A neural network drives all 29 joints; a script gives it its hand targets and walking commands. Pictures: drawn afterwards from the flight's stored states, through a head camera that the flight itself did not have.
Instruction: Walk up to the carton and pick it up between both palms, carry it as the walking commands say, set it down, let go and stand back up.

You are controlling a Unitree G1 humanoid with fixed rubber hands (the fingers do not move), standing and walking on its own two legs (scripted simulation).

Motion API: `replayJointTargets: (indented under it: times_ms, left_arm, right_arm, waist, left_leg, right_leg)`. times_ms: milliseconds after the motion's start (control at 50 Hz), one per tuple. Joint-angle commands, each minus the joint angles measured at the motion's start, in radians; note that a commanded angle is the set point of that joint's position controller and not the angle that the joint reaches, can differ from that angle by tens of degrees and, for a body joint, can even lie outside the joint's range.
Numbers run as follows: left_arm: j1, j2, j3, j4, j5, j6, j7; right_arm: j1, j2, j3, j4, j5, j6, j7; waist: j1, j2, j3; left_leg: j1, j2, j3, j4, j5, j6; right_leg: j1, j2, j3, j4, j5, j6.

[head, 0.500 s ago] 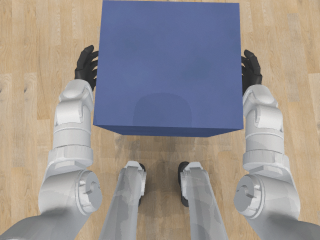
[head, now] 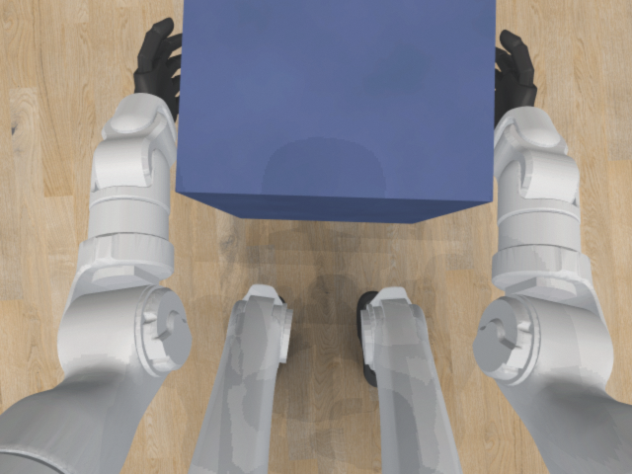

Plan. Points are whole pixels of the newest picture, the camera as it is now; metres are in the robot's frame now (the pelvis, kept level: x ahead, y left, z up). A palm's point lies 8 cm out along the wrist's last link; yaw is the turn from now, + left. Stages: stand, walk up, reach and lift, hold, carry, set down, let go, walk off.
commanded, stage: set down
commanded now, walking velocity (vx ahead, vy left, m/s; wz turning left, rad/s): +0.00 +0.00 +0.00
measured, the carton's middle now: (332, 111) +0.52 +0.00 -0.18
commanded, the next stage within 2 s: none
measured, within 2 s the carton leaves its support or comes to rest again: rests again in 1.50 s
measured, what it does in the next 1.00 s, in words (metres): lowers itself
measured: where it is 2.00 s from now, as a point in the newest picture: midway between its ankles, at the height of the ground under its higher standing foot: (320, 356)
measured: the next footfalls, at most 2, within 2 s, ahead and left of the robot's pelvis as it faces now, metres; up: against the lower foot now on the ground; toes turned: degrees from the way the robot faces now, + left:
none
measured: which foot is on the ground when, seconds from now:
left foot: down 0.00-1.00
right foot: down 0.00-1.00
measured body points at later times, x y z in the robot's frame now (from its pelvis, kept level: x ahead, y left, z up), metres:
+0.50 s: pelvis -0.01 +0.00 -0.07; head +0.34 +0.00 +0.22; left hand +0.54 +0.19 -0.20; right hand +0.54 -0.19 -0.20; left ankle +0.08 +0.12 -0.50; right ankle +0.10 -0.13 -0.50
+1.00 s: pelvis -0.01 +0.00 -0.12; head +0.37 +0.00 +0.12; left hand +0.56 +0.19 -0.28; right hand +0.56 -0.19 -0.28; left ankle +0.08 +0.12 -0.50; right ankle +0.09 -0.12 -0.50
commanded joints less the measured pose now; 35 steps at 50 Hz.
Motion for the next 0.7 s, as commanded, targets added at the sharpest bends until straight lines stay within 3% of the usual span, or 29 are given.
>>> replayJointTargets:
  times_ms: [0, 680]
  left_arm:
    - [-0.683, -0.941, -0.515, -0.089, -0.161, -0.031, -0.204]
    - [-0.958, -0.786, -0.501, -0.042, -0.227, -0.067, -0.162]
  right_arm:
    - [-0.696, 0.929, 0.505, -0.079, 0.152, -0.028, 0.203]
    - [-0.965, 0.796, 0.498, -0.033, 0.216, -0.056, 0.163]
  waist:
    - [-0.003, -0.004, -1.138]
    - [-0.01, -0.011, -1.112]
  left_leg:
    - [0.561, -0.054, 0.124, -0.093, 0.341, 0.0]
    - [0.353, -0.033, 0.151, 0.192, 0.33, 0.007]
  right_leg:
    - [0.641, 0.061, -0.129, -0.06, 0.329, -0.019]
    - [0.534, 0.035, -0.144, 0.245, 0.362, -0.025]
